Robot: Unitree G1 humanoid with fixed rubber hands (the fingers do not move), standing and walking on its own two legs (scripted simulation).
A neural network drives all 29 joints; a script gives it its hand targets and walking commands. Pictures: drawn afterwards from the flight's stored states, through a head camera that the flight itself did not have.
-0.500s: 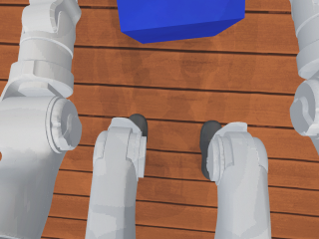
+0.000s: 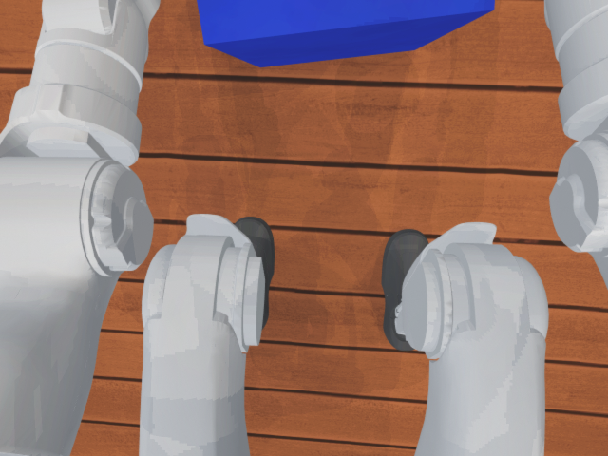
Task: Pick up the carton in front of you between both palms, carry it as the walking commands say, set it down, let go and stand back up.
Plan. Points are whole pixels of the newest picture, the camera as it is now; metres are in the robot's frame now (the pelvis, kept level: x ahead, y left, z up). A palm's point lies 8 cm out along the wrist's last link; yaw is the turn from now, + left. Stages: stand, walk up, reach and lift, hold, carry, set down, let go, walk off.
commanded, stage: reach and lift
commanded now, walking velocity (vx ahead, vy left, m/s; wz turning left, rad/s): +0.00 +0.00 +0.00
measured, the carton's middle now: out of the picture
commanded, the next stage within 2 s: none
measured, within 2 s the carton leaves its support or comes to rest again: leaves its support in 0.58 s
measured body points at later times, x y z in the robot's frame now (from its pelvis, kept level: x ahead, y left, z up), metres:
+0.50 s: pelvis +0.00 +0.00 +0.00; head +0.39 -0.01 +0.22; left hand +0.57 +0.16 -0.18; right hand +0.59 -0.14 -0.18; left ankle +0.11 +0.13 -0.33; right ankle +0.09 -0.12 -0.33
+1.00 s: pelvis -0.02 +0.01 +0.10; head +0.28 -0.01 +0.43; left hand +0.52 +0.15 +0.02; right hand +0.53 -0.15 +0.02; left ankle +0.11 +0.14 -0.33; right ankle +0.09 -0.13 -0.33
